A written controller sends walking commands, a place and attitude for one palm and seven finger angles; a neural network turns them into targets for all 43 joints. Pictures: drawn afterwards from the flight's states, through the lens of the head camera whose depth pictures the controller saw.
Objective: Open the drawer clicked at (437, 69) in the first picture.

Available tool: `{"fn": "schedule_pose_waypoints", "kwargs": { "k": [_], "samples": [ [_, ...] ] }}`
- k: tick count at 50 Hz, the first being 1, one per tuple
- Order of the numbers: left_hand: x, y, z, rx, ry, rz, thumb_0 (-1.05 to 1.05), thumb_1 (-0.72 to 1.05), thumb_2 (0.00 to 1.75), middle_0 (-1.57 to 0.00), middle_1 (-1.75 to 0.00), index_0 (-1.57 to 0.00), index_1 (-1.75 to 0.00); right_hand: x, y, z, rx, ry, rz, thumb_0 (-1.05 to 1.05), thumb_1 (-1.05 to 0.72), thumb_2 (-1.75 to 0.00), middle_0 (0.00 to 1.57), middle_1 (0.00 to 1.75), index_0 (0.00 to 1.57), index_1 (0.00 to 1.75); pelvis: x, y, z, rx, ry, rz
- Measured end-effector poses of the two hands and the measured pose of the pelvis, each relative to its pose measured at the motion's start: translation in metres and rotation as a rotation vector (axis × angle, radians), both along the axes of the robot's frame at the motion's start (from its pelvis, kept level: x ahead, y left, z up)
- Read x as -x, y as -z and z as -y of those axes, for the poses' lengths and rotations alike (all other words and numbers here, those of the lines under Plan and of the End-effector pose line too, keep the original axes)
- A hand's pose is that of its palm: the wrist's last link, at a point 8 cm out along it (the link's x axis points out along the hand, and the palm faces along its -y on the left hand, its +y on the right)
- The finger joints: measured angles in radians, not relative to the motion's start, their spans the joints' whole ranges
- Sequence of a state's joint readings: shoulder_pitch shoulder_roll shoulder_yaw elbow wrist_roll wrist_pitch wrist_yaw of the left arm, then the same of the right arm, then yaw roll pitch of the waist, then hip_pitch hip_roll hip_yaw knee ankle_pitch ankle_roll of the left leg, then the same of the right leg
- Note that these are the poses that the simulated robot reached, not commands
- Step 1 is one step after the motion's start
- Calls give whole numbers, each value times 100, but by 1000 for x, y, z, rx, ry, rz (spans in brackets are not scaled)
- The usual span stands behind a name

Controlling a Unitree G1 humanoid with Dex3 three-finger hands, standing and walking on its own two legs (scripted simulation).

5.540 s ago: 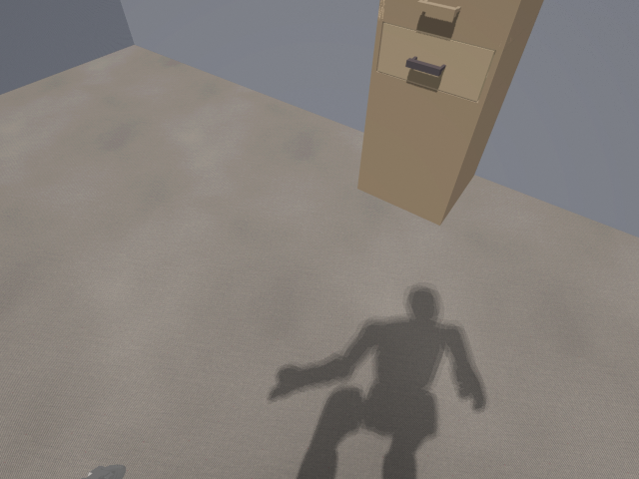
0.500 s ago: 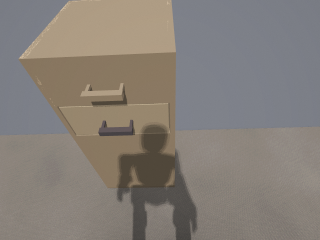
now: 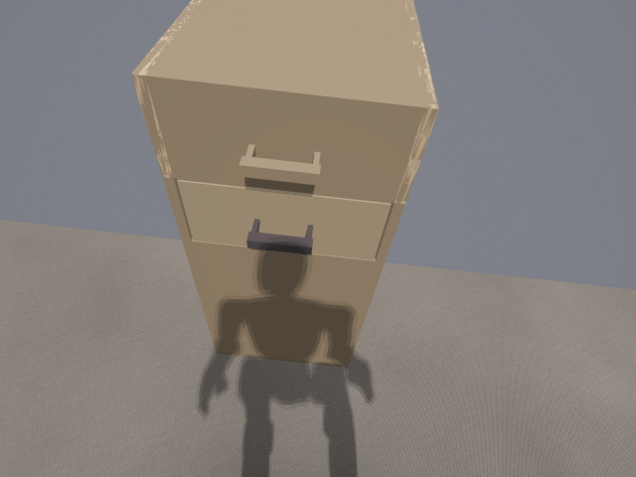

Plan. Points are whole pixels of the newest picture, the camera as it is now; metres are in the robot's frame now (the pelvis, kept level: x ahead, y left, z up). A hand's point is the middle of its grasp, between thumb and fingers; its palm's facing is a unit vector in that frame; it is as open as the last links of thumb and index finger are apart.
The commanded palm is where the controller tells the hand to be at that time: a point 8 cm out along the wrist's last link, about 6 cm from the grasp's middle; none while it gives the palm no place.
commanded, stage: come to a stop and stand still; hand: left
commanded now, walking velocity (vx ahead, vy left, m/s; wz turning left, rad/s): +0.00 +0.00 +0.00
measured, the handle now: (281, 235) +0.54 +0.12 -0.09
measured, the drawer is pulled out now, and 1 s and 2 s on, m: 0.00 0.00 0.00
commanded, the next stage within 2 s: look again from close up in 0.64 s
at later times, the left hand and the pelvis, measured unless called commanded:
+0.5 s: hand out of the picture -0.02 +0.16 -0.17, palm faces +0.00 -0.98 -0.19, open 7.3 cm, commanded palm none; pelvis -0.02 -0.01 +0.00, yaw -1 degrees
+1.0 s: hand out of the picture -0.03 +0.16 -0.18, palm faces +0.03 -0.99 -0.16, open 7.3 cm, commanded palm none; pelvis -0.02 +0.00 -0.01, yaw +0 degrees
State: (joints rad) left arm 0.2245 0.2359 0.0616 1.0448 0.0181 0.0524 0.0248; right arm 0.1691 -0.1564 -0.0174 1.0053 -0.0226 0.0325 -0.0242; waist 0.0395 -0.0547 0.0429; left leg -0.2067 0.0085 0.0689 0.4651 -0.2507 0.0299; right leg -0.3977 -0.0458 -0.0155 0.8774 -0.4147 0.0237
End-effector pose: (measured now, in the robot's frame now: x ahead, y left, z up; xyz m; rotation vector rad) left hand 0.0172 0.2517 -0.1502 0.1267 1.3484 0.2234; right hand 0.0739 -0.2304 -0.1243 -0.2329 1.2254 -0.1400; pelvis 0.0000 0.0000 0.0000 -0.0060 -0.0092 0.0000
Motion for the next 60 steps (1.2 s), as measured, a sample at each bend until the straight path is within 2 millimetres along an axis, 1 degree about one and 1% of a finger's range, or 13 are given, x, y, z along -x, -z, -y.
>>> {"fn": "schedule_pose_waypoints", "kwargs": {
  "k": [2, 5, 10, 13, 17, 22, 26, 30, 37, 42, 51, 55, 60],
  "samples": [
    [11, -2, -1, 2, 4, -28, 1, 91, 90, -20, -30, -20, -30, 8, 2, -7, -13, 18, -14, 0, -91, -90, 20, 29, 20, 30, 1, -2, -4, -5, 6, -5],
    [24, -4, 2, 4, 20, -74, 1, 91, 90, -20, -30, -20, -30, 21, 7, -10, -28, 47, -29, 0, -93, -90, 20, 29, 20, 30, 2, -2, -7, -16, 14, -9],
    [35, -6, 15, -2, 42, -100, 1, 91, 90, -20, -30, -20, -30, 48, 23, -10, -63, 98, -75, 0, -93, -90, 20, 29, 20, 30, 7, 1, -5, -31, 22, -7],
    [37, -11, 25, 9, 54, -93, 1, 91, 90, -20, -30, -20, -30, 67, 25, -8, -74, 113, -112, 0, -93, -90, 20, 29, 20, 30, 10, -1, -5, -21, 21, 0],
    [35, -10, 36, 25, 66, -73, 1, 91, 90, -20, -30, -20, -30, 92, 24, -10, -85, 125, -159, 0, -92, -90, 20, 29, 20, 30, 13, -3, -1, -20, 23, 10],
    [35, -8, 42, 30, 70, -66, 1, 92, 89, -20, -30, -21, -30, 120, 23, -13, -97, 141, -215, 0, -91, -90, 20, 29, 20, 30, 17, -4, 5, -18, 24, 17],
    [39, -8, 46, 34, 69, -68, 1, 92, 89, -20, -30, -20, -30, 136, 23, -15, -105, 152, -251, 0, -91, -90, 20, 29, 20, 30, 19, -4, 9, -17, 23, 14],
    [43, -8, 51, 41, 63, -75, 1, 92, 89, -20, -30, -20, -30, 145, 23, -17, -112, 159, -270, 0, -91, -90, 20, 29, 20, 30, 19, -4, 11, -16, 22, 12],
    [51, -6, 61, 58, 49, -91, 1, 91, 89, -20, -30, -20, -30, 142, 23, -18, -116, 155, -268, 0, -91, -90, 20, 29, 20, 30, 18, -4, 14, -15, 20, 8],
    [55, -2, 61, 54, 73, -70, 1, 91, 89, -20, -30, -20, -30, 120, 26, -15, -110, 117, -188, 1, -91, -90, 20, 29, 20, 30, 22, 2, 10, 5, 12, 7],
    [49, 5, 43, 57, 58, -12, 1, 91, 89, -20, -30, -20, -30, 90, 22, -8, -54, 66, -94, 2, -93, -90, 20, 29, 20, 30, 23, 6, -1, 3, -3, 24],
    [48, 5, 34, 55, 56, -2, 1, 91, 89, -20, -30, -20, -30, 84, 18, -9, -39, 53, -78, 1, -92, -90, 20, 29, 20, 30, 24, 5, -5, 3, -4, 21],
    [50, 6, 25, 58, 52, -7, 1, 91, 90, -20, -30, -20, -30, 83, 14, -14, -29, 45, -80, 1, -92, -90, 20, 29, 20, 30, 24, 4, -11, 5, -5, 19]
  ]
}}
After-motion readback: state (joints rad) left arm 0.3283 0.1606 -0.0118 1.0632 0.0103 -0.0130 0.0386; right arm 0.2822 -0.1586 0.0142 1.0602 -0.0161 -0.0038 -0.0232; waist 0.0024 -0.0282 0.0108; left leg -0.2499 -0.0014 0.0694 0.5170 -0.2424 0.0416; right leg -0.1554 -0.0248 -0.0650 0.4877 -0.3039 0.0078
